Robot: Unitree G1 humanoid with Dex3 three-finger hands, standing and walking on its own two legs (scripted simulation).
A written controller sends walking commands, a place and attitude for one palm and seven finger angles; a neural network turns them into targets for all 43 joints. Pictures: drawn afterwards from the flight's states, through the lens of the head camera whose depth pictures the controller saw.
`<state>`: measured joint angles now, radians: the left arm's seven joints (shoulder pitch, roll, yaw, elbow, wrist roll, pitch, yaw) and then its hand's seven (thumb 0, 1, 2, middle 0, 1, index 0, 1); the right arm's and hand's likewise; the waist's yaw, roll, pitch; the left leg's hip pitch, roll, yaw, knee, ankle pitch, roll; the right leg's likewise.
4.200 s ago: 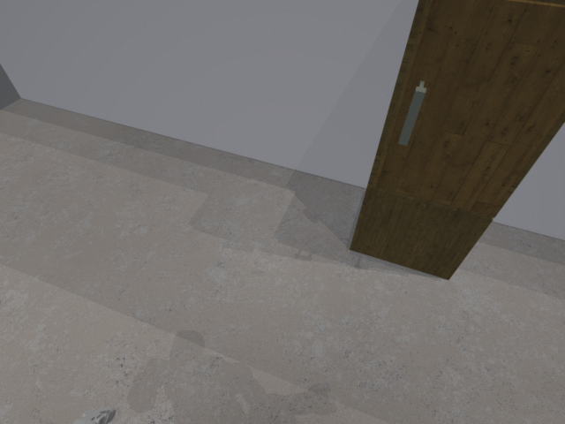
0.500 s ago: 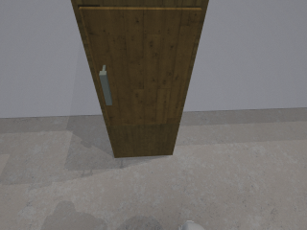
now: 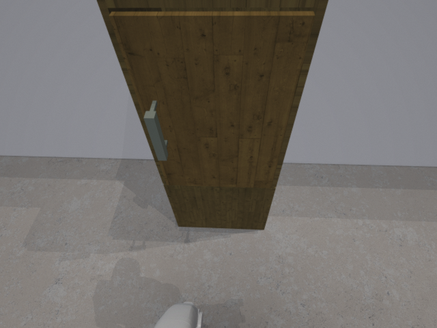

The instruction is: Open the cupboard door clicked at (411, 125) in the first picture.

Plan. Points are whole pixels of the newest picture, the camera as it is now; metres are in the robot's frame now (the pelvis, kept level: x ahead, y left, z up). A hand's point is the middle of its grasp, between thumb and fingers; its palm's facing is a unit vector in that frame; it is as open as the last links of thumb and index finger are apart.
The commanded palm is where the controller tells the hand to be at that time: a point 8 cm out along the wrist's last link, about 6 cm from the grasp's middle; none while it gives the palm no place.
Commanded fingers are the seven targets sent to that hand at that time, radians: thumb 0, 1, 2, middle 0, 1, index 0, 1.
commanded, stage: come to a stop and stand still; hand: left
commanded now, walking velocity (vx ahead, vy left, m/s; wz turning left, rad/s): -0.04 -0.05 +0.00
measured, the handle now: (158, 131) +0.56 +0.22 -0.03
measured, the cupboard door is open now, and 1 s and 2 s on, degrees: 0 0 0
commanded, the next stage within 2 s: look again from close up in 1.06 s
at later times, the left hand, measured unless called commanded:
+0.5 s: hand out of the picture +0.01 +0.27 -0.17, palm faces +0.01 -0.98 -0.22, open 7.4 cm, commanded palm none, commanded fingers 0.00 0.90 0.90 -0.20 -0.30 -0.20 -0.30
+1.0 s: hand out of the picture -0.08 +0.20 -0.17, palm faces +0.00 -0.99 -0.15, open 7.3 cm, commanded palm none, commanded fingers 0.00 0.90 0.90 -0.20 -0.30 -0.20 -0.30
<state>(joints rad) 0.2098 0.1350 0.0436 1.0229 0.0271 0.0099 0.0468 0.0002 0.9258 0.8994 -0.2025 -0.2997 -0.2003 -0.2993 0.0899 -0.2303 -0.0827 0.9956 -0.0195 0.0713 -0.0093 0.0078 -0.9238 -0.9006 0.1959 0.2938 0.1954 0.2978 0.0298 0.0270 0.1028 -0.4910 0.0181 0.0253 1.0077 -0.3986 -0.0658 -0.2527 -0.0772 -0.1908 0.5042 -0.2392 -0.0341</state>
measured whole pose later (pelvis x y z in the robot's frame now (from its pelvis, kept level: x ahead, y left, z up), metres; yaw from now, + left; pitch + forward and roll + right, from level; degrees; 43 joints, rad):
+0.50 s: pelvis -0.02 +0.08 +0.00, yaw -1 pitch +0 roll +1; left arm 0.22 0.20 0.03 1.07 0.01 0.05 0.03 0.00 0.91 0.90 -0.20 -0.30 -0.19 -0.30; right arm 0.20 -0.15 -0.03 1.05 -0.01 0.00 -0.03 0.00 -0.93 -0.90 0.20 0.29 0.20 0.30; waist 0.00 -0.03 0.03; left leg -0.21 -0.04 0.12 0.39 -0.19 0.08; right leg -0.20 -0.05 -0.01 0.63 -0.41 0.03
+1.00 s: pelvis -0.05 +0.05 +0.01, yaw -1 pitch -2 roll +0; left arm 0.33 0.10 -0.01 1.15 0.00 0.01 0.04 0.00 0.91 0.90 -0.20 -0.30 -0.20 -0.30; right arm 0.34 -0.12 -0.01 1.19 -0.01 0.01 -0.03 0.00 -0.91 -0.90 0.20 0.29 0.20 0.30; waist -0.02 -0.01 0.03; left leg -0.21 0.00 0.11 0.38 -0.14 0.04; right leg -0.11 0.01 -0.04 0.41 -0.27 -0.02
